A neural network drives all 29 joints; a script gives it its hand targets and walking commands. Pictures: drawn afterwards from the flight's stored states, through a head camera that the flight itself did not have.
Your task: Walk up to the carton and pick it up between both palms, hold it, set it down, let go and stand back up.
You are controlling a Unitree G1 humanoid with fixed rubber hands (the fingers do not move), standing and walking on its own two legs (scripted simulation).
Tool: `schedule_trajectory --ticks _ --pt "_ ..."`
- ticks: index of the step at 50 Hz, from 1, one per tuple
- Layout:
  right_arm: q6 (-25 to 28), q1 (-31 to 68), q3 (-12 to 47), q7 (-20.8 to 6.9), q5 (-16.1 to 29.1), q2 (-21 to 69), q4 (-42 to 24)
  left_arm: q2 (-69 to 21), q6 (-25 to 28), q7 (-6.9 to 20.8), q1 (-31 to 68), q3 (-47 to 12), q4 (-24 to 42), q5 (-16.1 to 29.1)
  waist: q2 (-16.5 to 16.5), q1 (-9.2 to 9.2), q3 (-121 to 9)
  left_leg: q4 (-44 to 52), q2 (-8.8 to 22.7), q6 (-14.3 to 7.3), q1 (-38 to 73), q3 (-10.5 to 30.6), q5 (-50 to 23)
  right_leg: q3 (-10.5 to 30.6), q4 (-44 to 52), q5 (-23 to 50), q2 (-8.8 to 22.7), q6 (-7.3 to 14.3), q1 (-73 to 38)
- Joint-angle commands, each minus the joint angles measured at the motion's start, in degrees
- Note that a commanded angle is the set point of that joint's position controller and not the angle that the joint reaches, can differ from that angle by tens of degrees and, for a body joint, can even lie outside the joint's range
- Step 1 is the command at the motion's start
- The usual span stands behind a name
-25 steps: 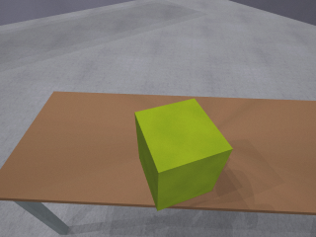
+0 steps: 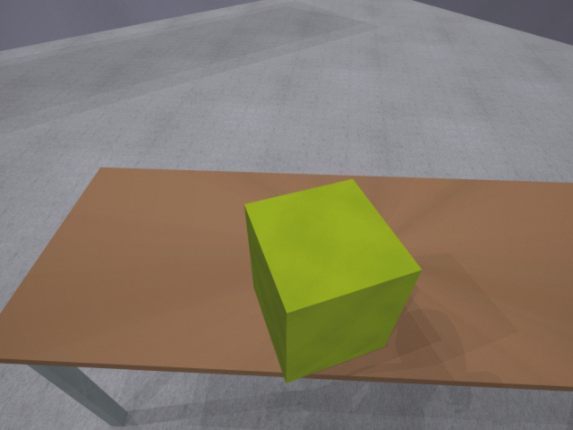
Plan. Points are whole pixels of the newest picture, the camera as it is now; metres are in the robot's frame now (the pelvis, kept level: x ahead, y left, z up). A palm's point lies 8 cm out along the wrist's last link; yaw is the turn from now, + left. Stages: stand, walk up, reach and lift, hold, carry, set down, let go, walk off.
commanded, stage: stand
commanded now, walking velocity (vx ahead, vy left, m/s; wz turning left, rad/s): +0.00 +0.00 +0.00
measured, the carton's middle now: (319, 280) +0.40 -0.04 -0.04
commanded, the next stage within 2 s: none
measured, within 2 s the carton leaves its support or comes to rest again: neither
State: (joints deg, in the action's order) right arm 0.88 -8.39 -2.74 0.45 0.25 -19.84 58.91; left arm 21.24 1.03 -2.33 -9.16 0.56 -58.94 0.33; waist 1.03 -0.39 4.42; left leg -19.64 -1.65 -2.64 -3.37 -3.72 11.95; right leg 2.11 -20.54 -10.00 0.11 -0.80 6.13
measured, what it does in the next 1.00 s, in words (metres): stands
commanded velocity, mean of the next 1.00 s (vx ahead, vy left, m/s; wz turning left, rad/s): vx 0.00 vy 0.00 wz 0.00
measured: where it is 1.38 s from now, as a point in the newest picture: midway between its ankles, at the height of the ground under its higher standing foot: outside the picture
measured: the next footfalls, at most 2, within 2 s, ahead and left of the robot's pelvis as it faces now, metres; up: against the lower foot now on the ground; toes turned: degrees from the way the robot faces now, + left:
none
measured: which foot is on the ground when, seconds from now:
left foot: down 0.00-1.00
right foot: down 0.00-1.00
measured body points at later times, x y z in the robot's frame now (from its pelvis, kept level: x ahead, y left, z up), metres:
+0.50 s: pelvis +0.00 +0.00 +0.00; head +0.00 +0.01 +0.45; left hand +0.08 +0.31 -0.13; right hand +0.08 -0.30 -0.12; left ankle -0.01 +0.09 -0.75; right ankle +0.02 -0.13 -0.75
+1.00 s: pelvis +0.00 +0.00 +0.00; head +0.00 +0.01 +0.45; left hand +0.06 +0.31 -0.13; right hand +0.09 -0.29 -0.12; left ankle -0.01 +0.09 -0.75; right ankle +0.02 -0.13 -0.75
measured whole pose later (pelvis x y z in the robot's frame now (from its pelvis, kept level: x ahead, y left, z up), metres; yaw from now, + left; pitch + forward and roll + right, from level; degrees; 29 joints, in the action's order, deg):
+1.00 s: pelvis +0.00 +0.00 +0.00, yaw +0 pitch -4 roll +0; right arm 1.0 -8.4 -2.7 0.9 0.3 -18.4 58.3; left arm 20.4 0.6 -2.0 -10.0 0.8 -60.8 0.0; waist 1.5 -0.7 4.0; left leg -19.5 -2.1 -2.9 -3.4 -4.0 11.9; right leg 2.3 -21.2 -10.2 0.7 -1.3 6.6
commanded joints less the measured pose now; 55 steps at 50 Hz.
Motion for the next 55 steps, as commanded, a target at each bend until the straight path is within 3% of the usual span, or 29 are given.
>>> schedule_trajectory --ticks 1,4,6,7,8,9,10,12,15,16,17,19,21,25,26,28,29,30,33,34,38,40,41,42,43,47,50,53,55 --pt "0.48 0.81 -1.52 0.63 0.14 -9.59 -3.49 9.79 0.09 -0.17 -1.05 2.17 2.0 -0.51 -1.08 -0.2 0.26 4.63 8.88 0.74 -3.01 7.16 -0.12 4.78 2.89 5.1 6.62 2.06 2.28" --pt "0.66 1.45 -1.51 0.23 0.11 -10.46 -4.7 10.89 0.66 -0.16 -0.76 2.06 3.11 -0.07 0.91 -0.96 -3.13 3.34 9.26 0.9 -1.13 7.52 -4.45 5.14 2.36 8.03 6.92 2.25 0.57" --pt "0.36 0.84 -1.63 0.95 -0.09 -11.13 -3.76 11.04 0.55 -0.19 1.59 2.27 2.63 -0.19 -1.12 0.23 -1.74 4.17 10.44 0.57 -0.77 8.25 -6.18 5.23 4.13 6.75 7.24 2.4 2.62" --pt "0.13 1.08 -2.23 1.27 0.49 -13.04 -3.74 9.82 0.54 -0.17 1.77 1.52 2.34 -0.33 1.08 0.57 -1.4 4.57 10.42 1.2 -0.1 8.27 -7.19 5.57 3.02 6.05 6.26 2.19 4.65" --pt "0.59 2.19 -1.62 0.9 0.01 -11.28 -4.36 11.45 0.64 -0.28 3.53 2.04 2.69 -0.09 -4.62 0.87 -1.71 4.2 10.29 1.1 -1.24 8.06 -5.92 4.99 3.25 5.67 7.05 2.12 3.15" --pt "0.54 -1.47 -1.56 0.75 0.45 -10.87 -2.39 9.19 0.37 -0.26 1.29 1.58 1.46 -0.08 -2.42 1.74 -2.05 5.72 9.97 1.34 0.73 8.04 -6.04 4.99 4.09 4.83 5.86 2.08 3.19" --pt "0.7 0.6 -1.9 1.15 0.06 -12.28 -3.22 10.25 0.33 -0.44 2.62 1.84 3.04 0.19 -0.14 -0.23 -3.31 3.91 10.32 0.32 -1.38 8.12 -5.93 3.43 2.83 7.76 6.3 1.88 0.31" --pt "1.03 -0.62 -2.26 1.05 0.31 -12.04 -3.17 8.77 0.61 0.29 -0.39 0.84 1.94 0.19 1.48 0.01 -2.24 4.93 11.2 0.87 -0.23 9.08 -5.6 4.01 2.72 4.95 6.19 2.12 1.66" --pt "0.71 1.26 -1.96 0.68 -0.14 -11.75 -2.85 9.87 0.71 -0.76 2.49 2.06 2.62 -0.09 -3.07 0.3 -1.2 4.75 10.18 0.92 -2.03 7.44 -5.58 5.46 3.65 6.47 7.27 2.43 1.75" --pt "0.77 -0.45 -2.16 0.92 0.49 -11.42 -2.64 11.55 0.21 -0.48 0.06 2.29 1.67 -0.14 0.43 0.01 -1.55 4.44 10.28 0.74 -1.11 8.92 -7.32 4.05 2.03 8.13 7.18 2.16 1.33" --pt "1.11 0.21 -2.0 1.09 0.39 -11.9 -3.07 10.33 0.3 -0.26 0.96 1.79 1.98 0.19 -2.51 0.24 -3.58 4.15 9.66 0.97 -0.76 7.98 -6.76 4.81 2.18 7.94 7.03 1.98 -0.02" --pt "0.78 0.87 -1.19 0.65 0.65 -9.26 -3.21 10.24 0.73 -0.3 -2.07 2.1 1.0 0.06 -0.35 -0.93 -2.95 4.49 10.4 0.07 -1.51 8.47 -3.17 4.66 3.13 6.61 6.72 2.32 0.34" --pt "0.85 -1.24 -1.3 0.47 0.78 -9.52 -2.78 9.05 0.43 -0.13 -0.14 1.57 0.88 -0.06 1.12 0.55 -2.83 4.37 9.64 0.82 -0.59 7.53 -7.02 4.71 2.95 10.38 6.9 1.88 1.0" --pt "0.84 0.8 -1.89 0.96 0.0 -11.56 -2.52 9.94 0.5 0.62 0.72 2.34 1.23 -0.41 -2.73 -0.25 -4.25 4.61 9.22 0.44 -0.5 7.74 -8.98 4.51 1.85 8.83 6.7 2.45 -0.1" --pt "0.54 2.55 -2.21 0.87 0.16 -12.93 -3.04 10.05 0.41 0.1 0.64 1.91 1.7 -0.15 -0.6 -0.6 -2.62 4.08 10.07 0.62 -0.08 7.77 -8.63 3.87 2.87 8.76 6.39 2.16 2.51" --pt "0.95 1.57 -0.59 0.24 0.6 -8.33 -2.52 10.37 0.55 -0.58 0.87 2.48 0.23 -0.56 -4.52 -0.04 -1.86 5.98 10.22 1.25 -0.84 8.34 -6.2 5.17 3.13 6.23 6.66 2.31 1.98" --pt "1.08 2.29 -1.34 0.59 0.18 -10.06 -3.23 10.44 0.71 -0.29 0.62 2.8 1.34 -0.53 -0.24 -0.76 0.04 5.63 10.61 0.56 -3.01 8.77 -5.39 4.5 2.4 6.17 6.81 2.13 1.08" --pt "1.41 0.45 -1.73 1.1 0.61 -11.05 -3.79 8.1 0.66 0.24 1.78 1.4 1.14 -0.08 -2.55 1.18 -1.93 6.14 10.64 1.6 0.38 7.9 -5.35 5.14 3.46 5.06 7.13 1.92 2.82" --pt "0.96 0.8 -1.67 1.01 0.12 -11.4 -3.11 8.94 0.68 0.1 0.57 1.03 1.78 0.25 -0.78 0.47 -2.44 5.62 9.68 1.28 0.68 7.46 -6.09 4.34 3.13 7.25 6.22 1.63 1.83" --pt "0.8 1.39 -2.08 0.79 0.1 -11.42 -3.61 11.27 0.5 0.18 -0.13 2.19 1.04 -0.24 2.17 -1.25 -2.31 5.39 9.93 0.71 -1.95 8.56 -7.12 3.16 1.57 6.07 5.64 1.81 0.77" --pt "0.55 0.96 -1.69 1.22 0.18 -10.53 -2.79 9.22 0.69 -0.17 1.0 2.02 1.79 -0.26 -4.97 0.25 -1.57 4.23 9.8 1.75 -0.39 6.82 -10.74 4.87 2.64 7.41 6.68 1.8 2.45" --pt "0.66 3.57 -1.57 0.71 0.09 -10.3 -3.29 9.95 0.55 -0.42 1.36 1.7 1.01 -0.04 -0.29 -0.1 -0.37 4.7 9.19 1.33 -1.3 6.95 -5.57 4.55 3.47 9.34 6.59 1.65 2.63" --pt "0.48 -0.09 -1.02 0.81 0.6 -8.78 -2.63 8.97 0.09 -0.31 2.05 1.5 1.59 -0.26 2.59 1.2 -2.57 4.7 8.97 1.36 -0.43 6.59 -6.76 3.88 3.17 9.72 6.2 1.38 2.38" --pt "0.84 1.67 -2.26 0.99 0.18 -11.41 -2.94 8.56 -0.17 -0.66 -0.11 1.61 1.12 -0.41 1.47 -0.61 -2.25 4.14 9.45 1.12 -0.56 7.57 -8.61 3.38 2.48 9.44 5.73 1.64 1.62" --pt "0.84 -0.42 -1.42 1.13 0.43 -9.2 -2.22 9.13 -0.02 -0.3 -1.65 2.18 -0.01 -0.32 -2.1 -0.2 -4.0 4.28 8.64 1.47 0.71 6.52 -8.86 2.94 1.99 8.63 5.93 1.79 0.64" --pt "0.91 2.36 -2.12 0.71 0.13 -11.13 -4.38 8.94 0.22 0.18 -0.57 1.85 0.71 0.01 -1.19 -0.31 0.92 6.57 9.77 0.91 -2.59 8.07 -1.61 4.31 2.86 3.13 6.37 2.16 3.14" --pt "1.15 2.57 -2.87 0.72 0.08 -11.92 -4.61 11.97 0.31 -0.33 -0.39 2.93 0.58 -0.45 -3.33 -0.29 -1.67 5.87 10.57 2.34 -0.46 9.24 -9.14 3.56 1.98 4.08 6.08 2.37 3.1" --pt "0.98 2.86 -2.73 0.82 0.46 -10.84 -4.21 9.01 0.41 -0.11 2.2 2.06 1.03 -0.49 -3.12 -0.52 -0.27 6.22 9.93 1.44 -2.68 8.05 -5.95 3.11 1.88 4.55 6.14 2.12 2.85" --pt "0.82 0.78 -2.58 1.02 -0.06 -11.01 -3.87 8.16 0.22 0.36 1.66 1.26 0.7 -0.52 1.13 0.14 -0.51 5.87 9.92 0.98 -1.24 7.62 -3.02 3.53 2.59 5.77 6.35 2.35 4.08"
